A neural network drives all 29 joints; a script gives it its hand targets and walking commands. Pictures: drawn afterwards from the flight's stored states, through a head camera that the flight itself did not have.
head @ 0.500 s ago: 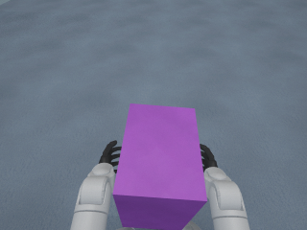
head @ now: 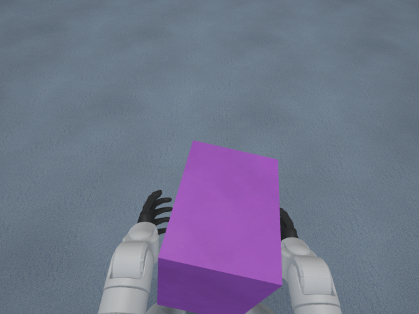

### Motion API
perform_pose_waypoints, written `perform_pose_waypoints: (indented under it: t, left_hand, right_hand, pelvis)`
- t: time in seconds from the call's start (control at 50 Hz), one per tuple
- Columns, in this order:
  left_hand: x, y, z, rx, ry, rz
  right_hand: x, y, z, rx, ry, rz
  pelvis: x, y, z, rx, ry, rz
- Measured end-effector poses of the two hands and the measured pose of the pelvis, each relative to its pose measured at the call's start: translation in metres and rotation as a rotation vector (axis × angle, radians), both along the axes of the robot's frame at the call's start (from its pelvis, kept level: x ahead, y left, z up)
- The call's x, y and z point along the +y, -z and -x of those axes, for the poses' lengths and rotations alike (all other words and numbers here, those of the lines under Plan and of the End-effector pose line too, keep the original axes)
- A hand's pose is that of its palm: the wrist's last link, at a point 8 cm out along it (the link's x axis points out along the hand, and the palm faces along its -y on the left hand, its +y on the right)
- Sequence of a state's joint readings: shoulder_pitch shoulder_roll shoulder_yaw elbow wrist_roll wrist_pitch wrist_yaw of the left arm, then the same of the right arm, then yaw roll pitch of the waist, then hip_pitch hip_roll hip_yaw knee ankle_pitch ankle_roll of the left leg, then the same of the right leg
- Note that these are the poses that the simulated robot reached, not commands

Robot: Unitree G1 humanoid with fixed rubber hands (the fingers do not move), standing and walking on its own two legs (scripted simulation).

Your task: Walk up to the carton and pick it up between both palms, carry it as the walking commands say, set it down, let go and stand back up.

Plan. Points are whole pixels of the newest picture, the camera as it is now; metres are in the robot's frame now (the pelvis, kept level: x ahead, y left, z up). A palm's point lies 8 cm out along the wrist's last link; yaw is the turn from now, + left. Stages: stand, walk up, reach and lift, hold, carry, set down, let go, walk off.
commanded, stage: carry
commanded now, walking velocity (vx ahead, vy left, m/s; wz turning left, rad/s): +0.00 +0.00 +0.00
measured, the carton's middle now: (214, 235) +0.29 -0.01 -0.07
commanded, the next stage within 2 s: none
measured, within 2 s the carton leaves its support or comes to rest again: neither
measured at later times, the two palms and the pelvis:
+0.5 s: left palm out of the picture +0.13 +0.18 +0.09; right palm out of the picture +0.11 -0.09 +0.07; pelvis -0.13 +0.05 +0.00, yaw -3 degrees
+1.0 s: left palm out of the picture -0.07 +0.21 +0.08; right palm out of the picture -0.09 -0.06 +0.08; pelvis -0.37 +0.10 +0.01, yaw -4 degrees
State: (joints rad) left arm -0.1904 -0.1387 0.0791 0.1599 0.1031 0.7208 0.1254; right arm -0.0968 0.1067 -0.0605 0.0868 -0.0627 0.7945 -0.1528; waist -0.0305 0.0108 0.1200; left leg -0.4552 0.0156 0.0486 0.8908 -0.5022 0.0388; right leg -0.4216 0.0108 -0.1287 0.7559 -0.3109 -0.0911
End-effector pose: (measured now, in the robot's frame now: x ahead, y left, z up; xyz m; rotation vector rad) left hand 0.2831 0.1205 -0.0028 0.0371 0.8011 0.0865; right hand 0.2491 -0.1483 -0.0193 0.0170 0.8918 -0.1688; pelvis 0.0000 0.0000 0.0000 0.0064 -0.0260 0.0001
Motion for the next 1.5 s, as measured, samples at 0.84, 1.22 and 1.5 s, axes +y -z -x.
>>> perform_pose_waypoints:
  t: [0.84,1.22,1.5]
  left_hand:
    - [0.055,-0.069,0.29,-0.042,0.01,0.051]
    - [0.101,-0.07,0.465,-0.056,-0.049,0.051]
    - [0.112,-0.074,0.616,-0.068,0.009,0.07]
  right_hand:
    - [0.054,-0.087,0.287,-0.096,0.098,-0.018]
    - [0.099,-0.082,0.452,-0.113,0.027,-0.01]
    - [0.111,-0.092,0.616,-0.126,0.074,0.022]
  pelvis:
    - [0.068,-0.017,0.292,0.13,0.032,-0.02]
    - [0.098,-0.007,0.454,0.089,0.062,0.015]
    - [0.119,-0.006,0.611,0.055,0.082,0.046]
